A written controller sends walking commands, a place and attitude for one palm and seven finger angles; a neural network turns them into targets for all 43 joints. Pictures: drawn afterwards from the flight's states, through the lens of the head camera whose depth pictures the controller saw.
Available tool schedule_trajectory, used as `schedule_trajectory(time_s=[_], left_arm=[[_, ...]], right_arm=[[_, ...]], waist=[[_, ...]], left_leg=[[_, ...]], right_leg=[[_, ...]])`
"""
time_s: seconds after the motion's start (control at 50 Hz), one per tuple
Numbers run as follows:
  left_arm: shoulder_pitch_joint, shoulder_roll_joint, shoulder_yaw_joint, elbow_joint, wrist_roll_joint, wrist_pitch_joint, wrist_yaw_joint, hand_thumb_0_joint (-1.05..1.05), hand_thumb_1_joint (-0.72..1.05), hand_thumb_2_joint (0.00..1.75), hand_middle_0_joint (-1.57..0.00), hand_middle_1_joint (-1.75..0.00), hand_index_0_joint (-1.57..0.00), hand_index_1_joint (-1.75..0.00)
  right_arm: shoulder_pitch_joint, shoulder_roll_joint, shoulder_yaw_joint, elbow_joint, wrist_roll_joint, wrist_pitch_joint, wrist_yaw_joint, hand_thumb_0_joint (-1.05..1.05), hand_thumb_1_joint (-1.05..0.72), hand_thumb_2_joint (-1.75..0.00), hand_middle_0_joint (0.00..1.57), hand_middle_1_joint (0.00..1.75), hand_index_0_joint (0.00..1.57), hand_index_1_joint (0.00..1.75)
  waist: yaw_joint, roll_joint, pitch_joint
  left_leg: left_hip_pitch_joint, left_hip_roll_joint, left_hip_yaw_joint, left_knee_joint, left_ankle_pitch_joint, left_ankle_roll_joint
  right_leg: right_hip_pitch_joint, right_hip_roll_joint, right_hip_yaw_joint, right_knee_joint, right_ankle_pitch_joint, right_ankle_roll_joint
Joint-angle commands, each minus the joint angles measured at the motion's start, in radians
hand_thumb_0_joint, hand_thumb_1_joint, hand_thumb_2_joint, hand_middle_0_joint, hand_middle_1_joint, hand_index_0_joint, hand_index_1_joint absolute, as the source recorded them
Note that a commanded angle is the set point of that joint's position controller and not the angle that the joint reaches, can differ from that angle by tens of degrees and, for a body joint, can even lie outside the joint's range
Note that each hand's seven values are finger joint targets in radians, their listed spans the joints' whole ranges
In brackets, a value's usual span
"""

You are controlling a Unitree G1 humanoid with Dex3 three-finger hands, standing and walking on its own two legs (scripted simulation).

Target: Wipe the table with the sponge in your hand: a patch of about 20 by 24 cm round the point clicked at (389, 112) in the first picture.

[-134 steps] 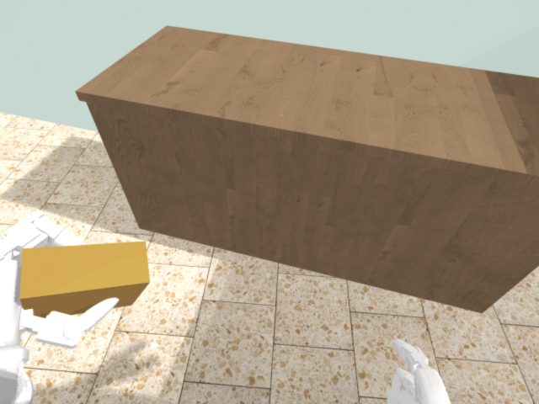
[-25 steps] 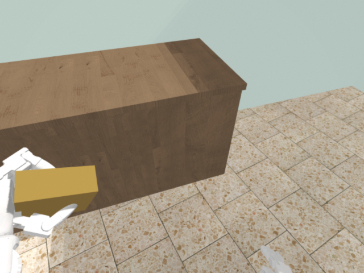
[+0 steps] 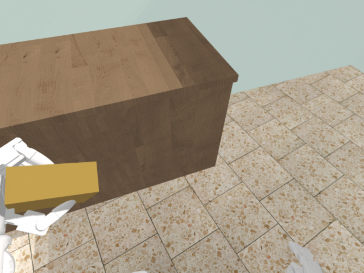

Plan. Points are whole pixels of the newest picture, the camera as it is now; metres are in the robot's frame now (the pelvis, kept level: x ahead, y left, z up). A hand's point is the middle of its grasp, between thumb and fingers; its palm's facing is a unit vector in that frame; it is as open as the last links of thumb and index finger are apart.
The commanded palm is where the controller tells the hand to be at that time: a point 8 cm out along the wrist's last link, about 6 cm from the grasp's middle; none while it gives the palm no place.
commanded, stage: take the last steps up to it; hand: left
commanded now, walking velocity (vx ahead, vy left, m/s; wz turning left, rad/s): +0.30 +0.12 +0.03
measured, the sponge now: (65, 186) +0.22 +0.20 +0.15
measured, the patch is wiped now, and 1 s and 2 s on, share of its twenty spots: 0.00 0.00 0.00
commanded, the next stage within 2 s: come to a stop and stand still in 1.22 s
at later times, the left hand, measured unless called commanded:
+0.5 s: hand (82, 131) +0.33 +0.21 +0.16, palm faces +0.43 -0.77 -0.48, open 9.3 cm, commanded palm +0.27 +0.25 +0.18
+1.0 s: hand (84, 89) +0.45 +0.25 +0.17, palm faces +0.41 -0.81 -0.42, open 9.3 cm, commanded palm +0.38 +0.29 +0.18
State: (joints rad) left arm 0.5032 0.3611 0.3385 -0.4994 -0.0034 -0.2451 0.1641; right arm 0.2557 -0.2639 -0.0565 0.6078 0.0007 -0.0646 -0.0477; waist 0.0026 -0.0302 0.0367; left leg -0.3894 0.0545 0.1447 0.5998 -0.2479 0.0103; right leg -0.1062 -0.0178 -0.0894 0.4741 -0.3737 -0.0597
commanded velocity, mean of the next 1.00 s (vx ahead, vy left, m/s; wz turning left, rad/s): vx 0.26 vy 0.12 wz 0.03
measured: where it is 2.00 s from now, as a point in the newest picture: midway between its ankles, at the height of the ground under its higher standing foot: (183, 271)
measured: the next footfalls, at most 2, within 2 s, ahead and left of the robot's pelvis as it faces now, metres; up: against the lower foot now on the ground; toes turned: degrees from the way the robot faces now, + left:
left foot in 0.06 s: +0.11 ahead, +0.14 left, +0.00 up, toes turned +8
right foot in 0.34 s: +0.17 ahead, -0.11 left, +0.00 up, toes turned -9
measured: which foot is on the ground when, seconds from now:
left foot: up 0.00-0.04, down 0.06-0.36, up 0.38-0.78, down 0.80-1.00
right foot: down 0.00-0.06, up 0.08-0.32, down 0.34-0.80, up 0.82-1.00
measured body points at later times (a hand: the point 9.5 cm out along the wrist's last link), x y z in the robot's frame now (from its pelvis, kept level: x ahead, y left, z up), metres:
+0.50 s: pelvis +0.12 -0.03 -0.01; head +0.15 -0.06 +0.44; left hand +0.30 +0.25 +0.19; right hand +0.27 -0.26 -0.13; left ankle +0.08 +0.12 -0.64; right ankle +0.13 -0.10 -0.74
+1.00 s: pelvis +0.23 +0.00 -0.01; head +0.24 +0.01 +0.44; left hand +0.42 +0.29 +0.19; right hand +0.39 -0.20 -0.10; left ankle +0.26 +0.12 -0.74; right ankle +0.23 -0.10 -0.69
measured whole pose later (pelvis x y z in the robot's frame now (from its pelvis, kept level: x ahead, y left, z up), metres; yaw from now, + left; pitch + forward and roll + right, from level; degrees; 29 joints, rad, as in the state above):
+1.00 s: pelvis +0.23 +0.00 -0.01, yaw +0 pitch -1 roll +1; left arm 0.44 0.38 0.37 -0.49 -0.01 -0.22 0.15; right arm 0.20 -0.13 0.02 0.60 0.01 -0.09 -0.03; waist -0.01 -0.03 0.05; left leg -0.28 0.04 0.15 0.54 -0.24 0.03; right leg -0.45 -0.08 -0.10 0.97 -0.45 0.03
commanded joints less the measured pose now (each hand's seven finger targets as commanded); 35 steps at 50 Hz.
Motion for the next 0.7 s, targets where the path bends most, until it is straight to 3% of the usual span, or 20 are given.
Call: schedule_trajectory(time_s=[0.0,0.02,0.04,0.06,0.1,0.14,0.2,0.24,0.28,0.3,0.32,0.34,0.36,0.38,0.4,0.42,0.46,0.52,0.64,0.68], left_arm=[[-0.134,0.192,0.134,-0.221,-0.020,-0.068,0.032,0.00,0.10,1.30,-1.20,-1.60,-1.20,-1.60],[-0.130,0.189,0.141,-0.243,-0.025,-0.075,0.033,0.00,0.10,1.30,-1.20,-1.60,-1.20,-1.60],[-0.133,0.190,0.140,-0.253,-0.025,-0.082,0.032,0.00,0.10,1.30,-1.20,-1.60,-1.20,-1.60],[-0.129,0.207,0.143,-0.193,-0.017,-0.077,0.029,0.00,0.10,1.30,-1.20,-1.60,-1.20,-1.60],[-0.127,0.225,0.154,-0.188,-0.024,-0.053,0.012,0.00,0.10,1.30,-1.20,-1.60,-1.20,-1.60],[-0.101,0.186,0.143,-0.222,-0.021,-0.052,0.007,0.00,0.10,1.30,-1.20,-1.60,-1.20,-1.60],[-0.062,0.191,0.163,-0.260,-0.027,-0.058,0.006,0.00,0.10,1.30,-1.20,-1.60,-1.20,-1.60],[-0.051,0.172,0.151,-0.225,-0.029,-0.057,0.004,0.00,0.10,1.30,-1.20,-1.60,-1.20,-1.60],[-0.076,0.158,0.143,-0.180,-0.023,-0.047,0.005,0.00,0.10,1.30,-1.20,-1.60,-1.20,-1.60],[-0.096,0.163,0.144,-0.156,-0.020,-0.042,0.006,0.00,0.10,1.30,-1.20,-1.60,-1.20,-1.60],[-0.118,0.172,0.142,-0.137,-0.012,-0.039,0.007,0.00,0.10,1.30,-1.20,-1.60,-1.20,-1.60],[-0.125,0.213,0.169,-0.105,-0.007,-0.030,0.011,0.00,0.10,1.30,-1.20,-1.60,-1.20,-1.60],[-0.167,0.220,0.179,-0.116,-0.020,-0.031,0.012,0.00,0.10,1.30,-1.20,-1.60,-1.20,-1.60],[-0.219,0.202,0.151,-0.136,-0.016,-0.043,0.002,0.00,0.10,1.30,-1.20,-1.60,-1.20,-1.60],[-0.237,0.221,0.171,-0.143,-0.018,-0.050,-0.003,0.00,0.10,1.30,-1.20,-1.60,-1.20,-1.60],[-0.176,0.209,0.171,-0.121,-0.014,-0.062,-0.005,0.00,0.10,1.30,-1.20,-1.60,-1.20,-1.60],[-0.113,0.183,0.156,-0.102,-0.004,-0.075,-0.007,0.00,0.10,1.30,-1.20,-1.60,-1.20,-1.60],[-0.120,0.189,0.147,-0.176,-0.008,-0.093,0.000,0.00,0.10,1.30,-1.20,-1.60,-1.20,-1.60],[0.006,0.209,0.200,-0.271,-0.020,-0.081,0.029,0.00,0.10,1.30,-1.20,-1.60,-1.20,-1.60],[-0.004,0.205,0.203,-0.280,-0.023,-0.076,0.034,0.00,0.10,1.30,-1.20,-1.60,-1.20,-1.60]], right_arm=[[-0.071,-0.060,-0.019,-0.153,0.002,-0.059,-0.019,0.00,-0.90,-0.90,0.20,0.30,0.20,0.30],[-0.082,-0.076,-0.022,-0.162,0.003,-0.056,-0.020,0.00,-0.90,-0.90,0.20,0.30,0.20,0.30],[-0.075,-0.059,-0.016,-0.163,0.006,-0.059,-0.013,0.00,-0.90,-0.90,0.20,0.30,0.20,0.30],[-0.071,-0.053,-0.008,-0.158,0.006,-0.062,-0.006,0.00,-0.90,-0.90,0.20,0.30,0.20,0.30],[-0.106,-0.051,-0.005,-0.142,0.001,-0.059,-0.012,0.00,-0.90,-0.90,0.20,0.30,0.20,0.30],[-0.104,-0.049,-0.009,-0.125,0.011,-0.066,-0.008,0.00,-0.90,-0.90,0.20,0.30,0.20,0.30],[-0.118,-0.054,0.001,-0.131,0.008,-0.083,-0.007,0.00,-0.90,-0.90,0.20,0.30,0.20,0.30],[-0.111,-0.047,0.006,-0.122,0.007,-0.093,-0.010,0.00,-0.90,-0.90,0.20,0.30,0.20,0.30],[-0.111,-0.046,0.006,-0.114,0.008,-0.094,-0.016,0.00,-0.90,-0.90,0.20,0.30,0.20,0.30],[-0.113,-0.042,0.006,-0.117,0.011,-0.092,-0.022,0.00,-0.90,-0.90,0.20,0.30,0.20,0.30],[-0.105,-0.026,0.002,-0.110,0.013,-0.087,-0.022,0.00,-0.90,-0.90,0.20,0.30,0.20,0.30],[-0.116,-0.012,0.004,-0.121,0.009,-0.078,-0.019,0.00,-0.90,-0.90,0.20,0.30,0.20,0.30],[-0.155,-0.031,0.006,-0.122,0.002,-0.082,-0.014,0.00,-0.90,-0.90,0.20,0.30,0.20,0.30],[-0.130,-0.046,-0.011,-0.104,0.002,-0.085,-0.006,0.00,-0.90,-0.90,0.20,0.30,0.20,0.30],[-0.145,-0.037,-0.002,-0.096,0.005,-0.082,-0.006,0.00,-0.90,-0.90,0.20,0.30,0.20,0.30],[-0.148,-0.022,0.011,-0.083,-0.001,-0.072,-0.008,0.00,-0.90,-0.90,0.20,0.30,0.20,0.30],[-0.151,-0.021,0.016,-0.078,-0.004,-0.049,-0.004,0.00,-0.90,-0.90,0.20,0.30,0.20,0.30],[-0.148,-0.029,0.008,-0.104,-0.003,-0.047,0.002,0.00,-0.90,-0.90,0.20,0.30,0.20,0.30],[-0.122,-0.020,-0.012,-0.174,-0.003,-0.053,0.006,0.00,-0.90,-0.90,0.20,0.30,0.20,0.30],[-0.103,-0.022,-0.017,-0.179,-0.001,-0.050,0.005,0.00,-0.90,-0.90,0.20,0.30,0.20,0.30]], waist=[[-0.031,0.060,-0.170],[-0.029,0.231,-0.223],[-0.017,0.337,-0.241],[-0.022,0.268,-0.189],[-0.011,0.213,-0.106],[0.001,0.188,-0.070],[0.008,0.244,-0.092],[0.005,0.245,-0.101],[0.010,0.199,-0.119],[0.012,0.130,-0.140],[0.012,-0.041,-0.144],[0.012,-0.329,-0.134],[0.023,-0.288,-0.121],[-0.002,-0.242,-0.101],[-0.004,-0.153,-0.095],[-0.001,-0.081,-0.089],[-0.001,-0.055,-0.106],[-0.010,-0.079,-0.123],[0.027,-0.110,-0.173],[0.017,-0.097,-0.178]], left_leg=[[0.307,-0.015,-0.004,-0.175,0.137,0.044],[0.466,0.130,-0.210,-0.191,0.254,0.129],[0.583,0.307,-0.466,-0.198,0.474,0.238],[0.505,0.343,-0.543,-0.255,0.380,0.269],[0.347,0.344,-0.497,-0.290,0.168,0.279],[0.244,0.288,-0.349,-0.302,0.088,0.244],[0.110,0.216,-0.187,-0.317,0.047,0.184],[0.095,0.205,-0.152,-0.285,0.033,0.160],[0.063,0.174,-0.104,-0.180,-0.059,0.118],[0.035,0.136,-0.064,-0.074,-0.117,0.092],[-0.039,0.066,-0.022,0.158,-0.166,0.061],[-0.273,-0.048,0.000,0.449,-0.295,0.014],[-0.344,-0.027,-0.129,0.624,-0.285,-0.004],[-0.328,-0.001,-0.194,0.686,-0.204,-0.013],[-0.343,0.019,-0.198,0.704,-0.174,-0.019],[-0.331,0.030,-0.187,0.704,-0.131,-0.029],[-0.315,0.025,-0.151,0.656,-0.069,-0.034],[-0.242,0.039,-0.100,0.432,-0.025,-0.034],[-0.095,-0.004,0.018,0.056,-0.019,-0.013],[-0.034,-0.013,0.030,-0.023,0.013,-0.012]], right_leg=[[-0.074,-0.190,0.099,0.216,0.582,-0.013],[-0.233,-0.088,0.033,0.409,0.399,0.042],[-0.430,-0.009,0.009,0.602,-0.139,0.066],[-0.496,0.007,0.066,0.734,-0.257,0.054],[-0.536,-0.073,0.105,0.751,-0.202,0.066],[-0.500,-0.096,0.076,0.651,-0.125,0.075],[-0.302,-0.076,-0.012,0.425,-0.026,0.083],[-0.212,-0.048,-0.061,0.282,0.008,0.092],[-0.087,-0.023,-0.101,0.142,0.075,0.095],[-0.013,-0.026,-0.085,0.061,0.102,0.087],[0.036,-0.130,0.099,-0.063,0.035,0.042],[0.127,-0.362,0.551,-0.182,0.041,-0.074],[0.118,-0.473,0.670,-0.230,0.091,-0.127],[0.075,-0.441,0.630,-0.235,0.084,-0.113],[0.068,-0.433,0.589,-0.201,0.150,-0.132],[0.061,-0.385,0.442,-0.166,0.299,-0.118],[0.068,-0.322,0.244,-0.126,0.528,-0.081],[0.076,-0.304,0.115,-0.120,0.640,-0.068],[0.155,-0.298,0.112,-0.073,0.688,-0.079],[0.139,-0.294,0.115,-0.051,0.631,-0.071]])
